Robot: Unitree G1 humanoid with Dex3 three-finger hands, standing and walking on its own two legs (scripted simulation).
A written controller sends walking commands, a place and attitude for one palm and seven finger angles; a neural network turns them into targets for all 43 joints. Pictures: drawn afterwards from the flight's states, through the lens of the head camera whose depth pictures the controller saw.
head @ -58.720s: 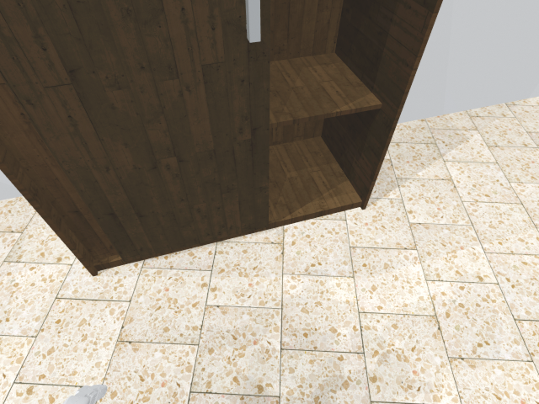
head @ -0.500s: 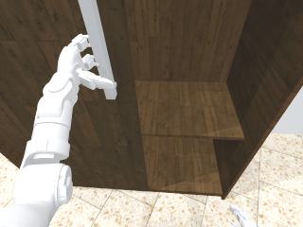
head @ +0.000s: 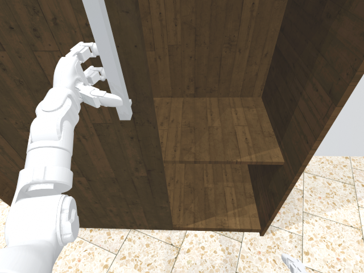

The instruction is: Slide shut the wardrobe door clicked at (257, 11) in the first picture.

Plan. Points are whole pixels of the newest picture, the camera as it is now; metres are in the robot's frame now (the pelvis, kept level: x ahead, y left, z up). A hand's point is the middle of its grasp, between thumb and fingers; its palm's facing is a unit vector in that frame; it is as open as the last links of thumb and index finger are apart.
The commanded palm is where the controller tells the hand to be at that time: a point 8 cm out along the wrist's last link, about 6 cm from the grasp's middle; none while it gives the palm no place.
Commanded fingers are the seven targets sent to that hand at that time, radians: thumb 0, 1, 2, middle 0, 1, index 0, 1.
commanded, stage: move the hooked fingers beside the handle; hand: left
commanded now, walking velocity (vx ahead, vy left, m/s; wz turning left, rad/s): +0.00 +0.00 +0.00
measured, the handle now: (114, 58) +0.47 +0.15 +0.27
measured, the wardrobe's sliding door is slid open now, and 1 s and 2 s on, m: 0.47 0.47 0.47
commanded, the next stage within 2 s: none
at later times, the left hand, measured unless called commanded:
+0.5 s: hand (98, 77) +0.43 +0.17 +0.25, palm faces -0.03 -1.00 -0.02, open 13.6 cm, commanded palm +0.43 +0.24 +0.24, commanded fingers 0.00 -0.50 0.30 -0.30 -1.20 -0.30 -1.20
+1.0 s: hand (96, 77) +0.44 +0.18 +0.25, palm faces -0.05 -1.00 -0.02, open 13.6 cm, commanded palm +0.42 +0.26 +0.24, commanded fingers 0.00 -0.50 0.30 -0.30 -1.20 -0.30 -1.20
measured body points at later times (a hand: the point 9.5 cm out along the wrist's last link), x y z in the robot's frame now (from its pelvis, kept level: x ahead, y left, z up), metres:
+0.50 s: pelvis -0.01 +0.00 +0.00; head -0.01 -0.02 +0.45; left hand +0.43 +0.23 +0.25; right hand +0.09 -0.26 -0.11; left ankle +0.00 +0.11 -0.74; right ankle -0.01 -0.11 -0.74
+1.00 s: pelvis -0.02 +0.00 +0.00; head -0.02 -0.01 +0.45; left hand +0.43 +0.23 +0.25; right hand +0.07 -0.26 -0.11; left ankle +0.00 +0.11 -0.74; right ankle -0.01 -0.11 -0.74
